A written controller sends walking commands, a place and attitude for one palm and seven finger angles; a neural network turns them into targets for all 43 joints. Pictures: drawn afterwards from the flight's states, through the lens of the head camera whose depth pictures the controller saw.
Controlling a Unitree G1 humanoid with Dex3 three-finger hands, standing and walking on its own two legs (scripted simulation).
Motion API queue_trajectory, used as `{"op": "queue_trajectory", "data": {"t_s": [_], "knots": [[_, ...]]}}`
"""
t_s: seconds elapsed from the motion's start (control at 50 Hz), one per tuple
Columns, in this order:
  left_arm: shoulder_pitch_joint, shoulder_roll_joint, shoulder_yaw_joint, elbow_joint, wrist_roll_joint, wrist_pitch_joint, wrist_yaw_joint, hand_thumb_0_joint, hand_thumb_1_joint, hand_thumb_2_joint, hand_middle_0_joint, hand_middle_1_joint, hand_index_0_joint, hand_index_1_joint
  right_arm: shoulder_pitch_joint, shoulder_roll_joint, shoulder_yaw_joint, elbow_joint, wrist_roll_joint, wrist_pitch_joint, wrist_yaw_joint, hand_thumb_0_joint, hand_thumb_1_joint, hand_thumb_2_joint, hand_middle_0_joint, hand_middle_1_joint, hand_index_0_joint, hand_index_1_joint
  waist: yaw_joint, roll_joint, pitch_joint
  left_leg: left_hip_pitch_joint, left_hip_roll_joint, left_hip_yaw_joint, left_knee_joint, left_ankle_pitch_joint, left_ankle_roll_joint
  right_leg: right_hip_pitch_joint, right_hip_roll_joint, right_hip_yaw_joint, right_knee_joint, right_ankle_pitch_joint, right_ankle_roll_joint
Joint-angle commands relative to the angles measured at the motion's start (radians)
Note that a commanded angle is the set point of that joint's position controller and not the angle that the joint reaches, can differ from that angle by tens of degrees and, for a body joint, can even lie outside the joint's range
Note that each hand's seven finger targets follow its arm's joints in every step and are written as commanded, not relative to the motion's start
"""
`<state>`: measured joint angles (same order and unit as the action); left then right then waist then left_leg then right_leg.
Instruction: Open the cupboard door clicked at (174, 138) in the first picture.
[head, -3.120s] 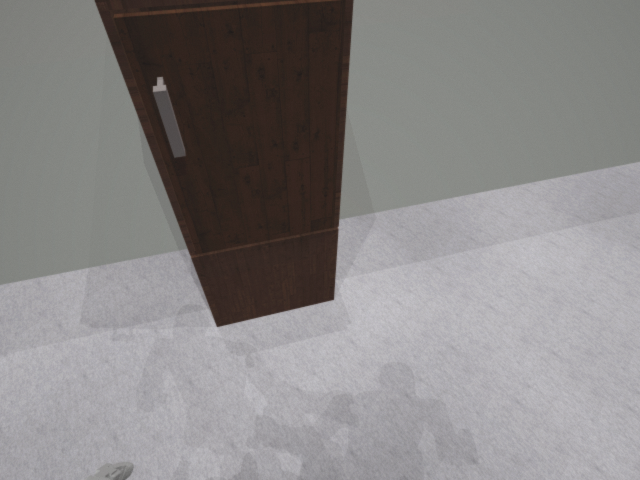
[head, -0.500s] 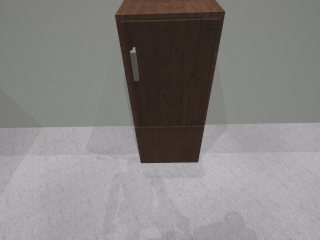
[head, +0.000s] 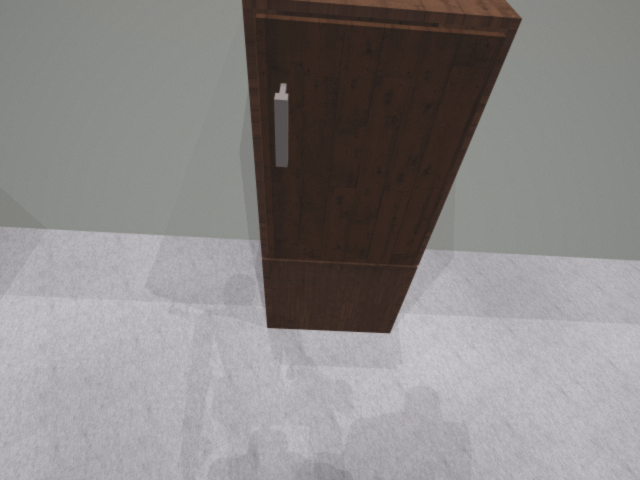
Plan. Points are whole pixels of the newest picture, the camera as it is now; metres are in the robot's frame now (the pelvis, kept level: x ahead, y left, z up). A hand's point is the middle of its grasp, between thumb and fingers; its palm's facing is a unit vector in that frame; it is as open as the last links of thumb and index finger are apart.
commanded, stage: take the last steps up to it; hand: left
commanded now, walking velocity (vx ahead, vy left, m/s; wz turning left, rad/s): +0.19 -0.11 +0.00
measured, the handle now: (282, 126) +0.67 +0.13 +0.08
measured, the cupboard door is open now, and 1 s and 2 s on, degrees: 0 0 0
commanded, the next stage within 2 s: come to a stop and stand still in 0.12 s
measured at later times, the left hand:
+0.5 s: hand (257, 426) +0.22 +0.11 -0.16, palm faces +0.05 -0.97 -0.23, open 7.3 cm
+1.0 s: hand out of the picture +0.05 +0.22 -0.18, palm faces +0.13 -0.97 -0.19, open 7.3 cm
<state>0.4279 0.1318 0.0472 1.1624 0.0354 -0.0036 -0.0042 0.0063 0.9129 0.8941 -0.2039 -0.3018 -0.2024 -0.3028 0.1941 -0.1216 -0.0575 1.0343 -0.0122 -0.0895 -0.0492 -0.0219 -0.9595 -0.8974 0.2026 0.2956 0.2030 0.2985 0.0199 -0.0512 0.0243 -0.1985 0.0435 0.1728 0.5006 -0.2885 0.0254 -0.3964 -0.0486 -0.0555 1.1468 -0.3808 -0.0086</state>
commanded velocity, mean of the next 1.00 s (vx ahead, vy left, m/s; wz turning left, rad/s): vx -0.06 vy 0.06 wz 0.00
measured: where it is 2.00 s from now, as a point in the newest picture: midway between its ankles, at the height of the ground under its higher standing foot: outside the picture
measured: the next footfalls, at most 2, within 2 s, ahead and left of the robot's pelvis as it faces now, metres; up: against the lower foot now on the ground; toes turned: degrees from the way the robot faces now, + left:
right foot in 0.30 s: +0.24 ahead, -0.16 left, +0.00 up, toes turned -7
left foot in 0.80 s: +0.10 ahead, +0.10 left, +0.00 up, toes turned +5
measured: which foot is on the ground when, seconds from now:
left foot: down 0.00-0.30, up 0.32-0.78, down 0.80-1.00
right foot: up 0.00-0.28, down 0.30-0.82, up 0.84-1.00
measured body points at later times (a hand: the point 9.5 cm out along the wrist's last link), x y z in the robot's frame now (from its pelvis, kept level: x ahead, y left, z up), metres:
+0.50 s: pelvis +0.12 -0.07 +0.00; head +0.17 -0.10 +0.44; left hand +0.22 +0.16 -0.14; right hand +0.11 -0.30 -0.18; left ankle +0.06 +0.07 -0.66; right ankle +0.20 -0.16 -0.74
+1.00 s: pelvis +0.07 +0.02 +0.01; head +0.07 +0.05 +0.46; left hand +0.05 +0.27 -0.16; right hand +0.12 -0.21 -0.13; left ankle +0.06 +0.09 -0.74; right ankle +0.07 -0.13 -0.67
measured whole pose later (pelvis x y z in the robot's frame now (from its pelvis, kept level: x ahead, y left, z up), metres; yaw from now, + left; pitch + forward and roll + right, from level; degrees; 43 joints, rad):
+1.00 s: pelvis +0.07 +0.02 +0.01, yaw +2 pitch +0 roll -1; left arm 0.29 0.23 0.07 1.05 0.03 0.06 0.01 0.00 0.91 0.89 -0.20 -0.30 -0.20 -0.30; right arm 0.25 -0.14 -0.02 1.03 -0.02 0.03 -0.03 0.01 -0.91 -0.90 0.20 0.30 0.20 0.30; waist 0.04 -0.06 0.01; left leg -0.19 -0.03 0.06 0.42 -0.24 0.06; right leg -0.46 -0.01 0.04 0.97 -0.32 0.04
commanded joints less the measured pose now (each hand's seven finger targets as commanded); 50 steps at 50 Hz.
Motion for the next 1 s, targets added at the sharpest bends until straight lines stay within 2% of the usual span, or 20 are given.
{"op": "queue_trajectory", "data": {"t_s": [0.0,0.18,0.24,0.26,0.28,0.3,0.32,0.38,0.46,0.54,0.68,0.74,0.76,0.78,0.8,0.82,0.84,0.88,0.92,0.98], "knots": [[0.031,-0.001,0.013,-0.071,0.002,-0.001,-0.01,0.0,0.9,0.9,-0.2,-0.3,-0.2,-0.3,0.16,-0.105,0.002,0.034,-0.011,0.007,0.003,0.0,-0.9,-0.9,0.2,0.3,0.2,0.3,-0.008,0.157,0.072,0.0,0.252,-0.155,-0.277,0.374,0.116,-0.137,-0.068,0.019,-0.048,0.115,0.026],[-0.227,0.072,0.021,-0.183,-0.009,-0.002,-0.023,0.0,0.9,0.9,-0.2,-0.3,-0.2,-0.3,0.176,-0.183,-0.021,0.036,-0.024,0.032,0.015,0.0,-0.9,-0.9,0.2,0.3,0.2,0.3,-0.041,0.212,0.13,0.008,0.255,-0.133,-0.226,0.342,0.101,-0.027,-0.046,-0.05,-0.472,0.176,0.019],[-0.051,0.125,0.029,-0.131,-0.006,-0.028,-0.01,0.0,0.9,0.9,-0.2,-0.3,-0.2,-0.3,0.172,-0.171,-0.011,0.046,-0.015,0.043,0.02,0.0,-0.9,-0.9,0.2,0.3,0.2,0.3,0.052,0.084,0.005,-0.017,0.158,-0.073,0.044,0.346,0.032,0.281,-0.009,-0.065,-0.654,0.327,0.013],[0.007,0.213,0.045,-0.111,0.001,-0.051,0.007,0.0,0.9,0.9,-0.2,-0.3,-0.2,-0.3,0.234,-0.112,0.002,0.053,-0.006,0.042,0.026,0.0,-0.9,-0.9,0.2,0.3,0.2,0.3,0.063,-0.127,-0.114,-0.156,0.073,-0.031,0.281,0.093,-0.022,0.48,-0.201,0.151,-0.691,0.61,-0.032],[0.015,0.281,0.045,-0.117,-0.016,-0.055,0.016,0.0,0.9,0.9,-0.2,-0.3,-0.2,-0.3,0.287,-0.081,0.011,0.038,0.009,0.056,0.02,0.0,-0.9,-0.9,0.2,0.3,0.2,0.3,0.025,-0.242,-0.229,-0.129,0.003,-0.089,0.439,-0.314,-0.049,0.472,-0.394,0.324,-0.74,0.941,-0.123],[-0.061,0.288,0.038,-0.14,-0.021,-0.05,0.021,0.0,0.9,0.9,-0.2,-0.3,-0.2,-0.3,0.278,-0.122,0.001,0.043,0.014,0.066,0.009,0.0,-0.9,-0.9,0.2,0.3,0.2,0.3,0.012,-0.143,-0.215,-0.091,0.022,-0.168,0.466,-0.339,-0.037,0.417,-0.375,0.256,-0.737,1.044,-0.168],[-0.114,0.26,0.038,-0.15,-0.016,-0.042,0.029,0.0,0.9,0.9,-0.2,-0.3,-0.2,-0.3,0.27,-0.096,-0.001,0.047,0.018,0.075,0.012,0.0,-0.9,-0.9,0.2,0.3,0.2,0.3,0.004,-0.174,-0.184,-0.129,0.021,-0.155,0.519,-0.313,-0.04,0.389,-0.357,0.224,-0.714,1.118,-0.174],[-0.192,0.209,0.029,-0.175,-0.016,-0.013,0.05,0.0,0.9,0.9,-0.2,-0.3,-0.2,-0.3,0.189,-0.099,-0.004,0.05,0.01,0.118,0.011,0.0,-0.9,-0.9,0.2,0.3,0.2,0.3,0.004,-0.098,-0.081,-0.19,0.02,-0.193,0.631,-0.258,-0.057,0.262,-0.335,0.165,-0.736,1.012,-0.171],[-0.218,0.221,0.042,-0.196,-0.014,0.0,0.061,0.0,0.9,0.9,-0.2,-0.3,-0.2,-0.3,0.15,-0.116,-0.024,0.021,-0.004,0.16,0.029,0.0,-0.9,-0.9,0.2,0.3,0.2,0.3,-0.002,-0.044,-0.078,-0.243,-0.008,-0.208,0.717,-0.154,-0.08,0.194,-0.335,0.136,-0.783,0.843,-0.164],[-0.23,0.224,0.05,-0.217,-0.009,0.005,0.066,0.0,0.9,0.9,-0.2,-0.3,-0.2,-0.3,0.104,-0.127,-0.032,-0.022,-0.017,0.176,0.041,0.0,-0.9,-0.9,0.2,0.3,0.2,0.3,-0.005,-0.081,-0.099,-0.283,-0.012,-0.216,0.712,-0.095,-0.093,0.181,-0.327,0.139,-0.815,0.603,-0.159],[-0.244,0.259,0.056,-0.243,0.013,0.025,0.047,0.0,0.9,0.9,-0.2,-0.3,-0.2,-0.3,0.066,-0.123,-0.019,-0.071,-0.006,0.138,0.053,0.0,-0.9,-0.9,0.2,0.3,0.2,0.3,0.007,-0.17,-0.071,-0.125,-0.016,-0.137,0.323,-0.162,-0.059,0.104,-0.281,0.174,-0.893,0.107,-0.14],[-0.245,0.26,0.054,-0.233,0.003,0.038,0.038,0.0,0.9,0.9,-0.2,-0.3,-0.2,-0.3,0.159,-0.126,-0.01,-0.043,-0.002,0.119,0.048,0.0,-0.9,-0.9,0.2,0.3,0.2,0.3,-0.036,-0.135,-0.069,0.068,-0.041,-0.091,0.014,-0.042,-0.042,0.013,-0.221,0.147,-0.847,-0.006,-0.08],[-0.236,0.23,0.045,-0.236,-0.006,0.042,0.034,0.0,0.9,0.9,-0.2,-0.3,-0.2,-0.3,0.188,-0.152,-0.011,-0.039,0.0,0.111,0.046,0.0,-0.9,-0.9,0.2,0.3,0.2,0.3,-0.052,-0.032,-0.074,0.139,-0.007,-0.14,-0.103,-0.019,-0.038,-0.05,-0.173,0.103,-0.741,-0.056,-0.043],[-0.217,0.164,0.034,-0.248,-0.018,0.049,0.031,0.0,0.9,0.9,-0.2,-0.3,-0.2,-0.3,0.182,-0.225,-0.025,-0.053,-0.011,0.103,0.042,0.0,-0.9,-0.9,0.2,0.3,0.2,0.3,-0.054,0.259,-0.028,0.073,0.175,-0.395,-0.261,-0.139,0.015,-0.157,-0.059,0.009,-0.529,-0.111,0.01],[-0.24,0.139,0.027,-0.26,-0.017,0.058,0.032,0.0,0.9,0.9,-0.2,-0.3,-0.2,-0.3,0.092,-0.284,-0.029,-0.099,-0.015,0.111,0.034,0.0,-0.9,-0.9,0.2,0.3,0.2,0.3,-0.047,0.406,0.078,-0.165,0.307,-0.539,-0.378,-0.18,0.065,-0.15,0.024,0.008,-0.363,-0.148,0.035],[-0.238,0.16,0.036,-0.246,-0.015,0.064,0.03,0.0,0.9,0.9,-0.2,-0.3,-0.2,-0.3,0.003,-0.27,-0.016,-0.124,-0.019,0.113,0.022,0.0,-0.9,-0.9,0.2,0.3,0.2,0.3,-0.017,0.303,0.122,-0.313,0.3,-0.485,-0.402,-0.207,0.092,-0.066,-0.005,0.097,-0.276,-0.089,0.026],[-0.213,0.161,0.039,-0.216,-0.004,0.075,0.031,0.0,0.9,0.9,-0.2,-0.3,-0.2,-0.3,-0.04,-0.238,-0.008,-0.114,-0.019,0.107,0.016,0.0,-0.9,-0.9,0.2,0.3,0.2,0.3,0.005,0.324,0.113,-0.308,0.219,-0.407,-0.397,-0.171,0.045,-0.043,0.012,0.125,-0.213,-0.027,0.026],[-0.137,0.166,0.043,-0.181,-0.003,0.067,0.023,0.0,0.9,0.9,-0.2,-0.3,-0.2,-0.3,-0.061,-0.206,0.006,-0.118,-0.013,0.099,0.008,0.0,-0.9,-0.9,0.2,0.3,0.2,0.3,0.034,0.242,0.093,-0.217,0.155,-0.315,-0.328,-0.06,0.041,-0.076,0.036,0.116,-0.104,0.037,0.026],[-0.102,0.154,0.03,-0.148,-0.006,0.054,0.024,0.0,0.9,0.9,-0.2,-0.3,-0.2,-0.3,-0.01,-0.184,0.012,-0.092,-0.003,0.086,0.004,0.0,-0.9,-0.9,0.2,0.3,0.2,0.3,0.024,0.17,0.031,-0.044,0.127,-0.276,-0.295,0.079,0.051,-0.113,0.033,0.108,-0.108,0.072,0.043],[-0.122,0.134,0.013,-0.14,-0.012,0.042,0.028,0.0,0.9,0.9,-0.2,-0.3,-0.2,-0.3,0.078,-0.161,0.013,-0.046,0.003,0.073,-0.006,0.0,-0.9,-0.9,0.2,0.3,0.2,0.3,-0.009,0.131,-0.032,0.133,0.165,-0.312,-0.259,0.3,0.092,-0.109,0.01,0.099,-0.235,0.036,0.061]]}}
